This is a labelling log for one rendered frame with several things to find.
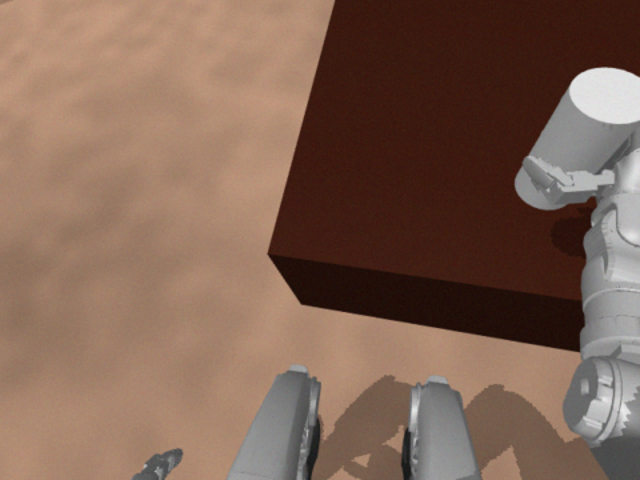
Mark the right robot arm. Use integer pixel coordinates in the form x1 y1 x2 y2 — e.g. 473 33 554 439
562 193 640 480

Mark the can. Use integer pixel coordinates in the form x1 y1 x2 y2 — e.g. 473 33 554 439
515 67 640 210

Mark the right robot hand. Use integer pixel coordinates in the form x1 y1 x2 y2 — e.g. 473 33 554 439
522 95 640 206

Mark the left robot hand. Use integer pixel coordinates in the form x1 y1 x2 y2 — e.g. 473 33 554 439
131 449 183 480

